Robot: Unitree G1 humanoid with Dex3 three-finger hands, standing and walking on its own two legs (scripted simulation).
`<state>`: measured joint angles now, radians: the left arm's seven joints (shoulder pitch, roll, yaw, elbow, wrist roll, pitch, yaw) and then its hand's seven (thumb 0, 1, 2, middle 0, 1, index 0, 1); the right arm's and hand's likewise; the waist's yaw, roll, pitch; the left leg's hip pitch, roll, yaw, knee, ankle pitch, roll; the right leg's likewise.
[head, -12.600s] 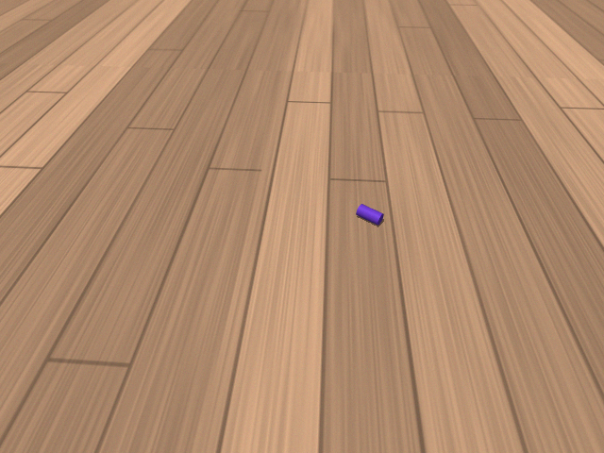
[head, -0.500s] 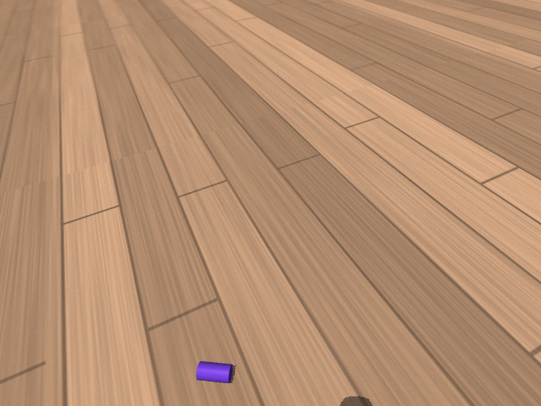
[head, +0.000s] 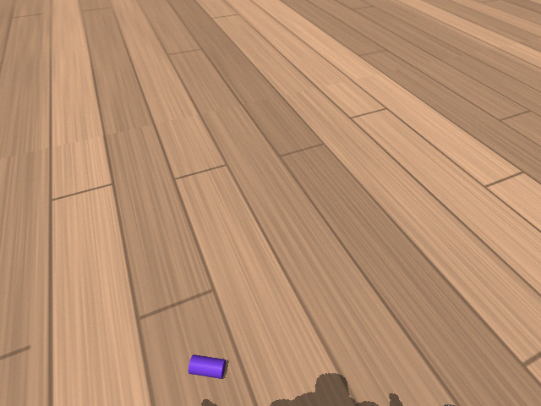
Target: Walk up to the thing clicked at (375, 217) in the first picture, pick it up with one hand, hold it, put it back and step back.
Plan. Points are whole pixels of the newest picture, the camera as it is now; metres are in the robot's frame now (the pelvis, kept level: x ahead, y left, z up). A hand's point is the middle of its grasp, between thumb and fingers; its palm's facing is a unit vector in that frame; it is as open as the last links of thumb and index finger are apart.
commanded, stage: walk up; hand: left
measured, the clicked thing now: (207, 366) +0.39 +0.24 -0.73
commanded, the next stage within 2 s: stand in 0.40 s
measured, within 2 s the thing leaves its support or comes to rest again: neither
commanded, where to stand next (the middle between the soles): -0.01 +0.02 m, yaw -3 degrees
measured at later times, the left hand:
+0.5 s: hand out of the picture +0.07 +0.26 -0.13, palm faces -0.04 -0.93 -0.36, open 7.4 cm
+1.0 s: hand out of the picture +0.06 +0.25 -0.14, palm faces -0.04 -0.94 -0.35, open 7.4 cm
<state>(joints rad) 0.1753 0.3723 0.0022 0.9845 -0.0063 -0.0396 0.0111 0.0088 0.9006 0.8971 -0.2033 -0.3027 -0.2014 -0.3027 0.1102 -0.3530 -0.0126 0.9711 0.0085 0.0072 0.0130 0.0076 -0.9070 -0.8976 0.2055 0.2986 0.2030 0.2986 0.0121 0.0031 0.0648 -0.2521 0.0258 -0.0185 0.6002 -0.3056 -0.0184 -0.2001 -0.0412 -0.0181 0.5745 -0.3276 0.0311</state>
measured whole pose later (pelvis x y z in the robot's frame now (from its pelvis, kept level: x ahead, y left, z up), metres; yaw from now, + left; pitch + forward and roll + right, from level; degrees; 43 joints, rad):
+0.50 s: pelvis -0.01 +0.00 +0.02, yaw -1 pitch -3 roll +0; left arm 0.10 0.37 0.00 1.13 0.00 -0.02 -0.01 0.01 0.90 0.90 -0.20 -0.30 -0.20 -0.30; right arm 0.09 -0.36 -0.01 1.15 -0.01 0.01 0.03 0.01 -0.91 -0.90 0.20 0.30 0.20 0.30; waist 0.00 0.01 0.07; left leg -0.14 0.03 0.01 0.36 -0.17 -0.02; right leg -0.11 -0.04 0.00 0.37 -0.20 0.03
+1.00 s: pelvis -0.02 -0.01 +0.02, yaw -1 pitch -3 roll +0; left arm 0.11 0.36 0.01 1.14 0.01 -0.01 -0.01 0.01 0.90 0.90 -0.20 -0.30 -0.20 -0.30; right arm 0.10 -0.35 -0.01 1.14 -0.01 0.00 0.02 0.01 -0.91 -0.90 0.20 0.30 0.20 0.30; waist 0.00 0.01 0.05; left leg -0.15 0.04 0.00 0.34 -0.14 -0.03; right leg -0.12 -0.03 -0.01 0.33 -0.17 0.02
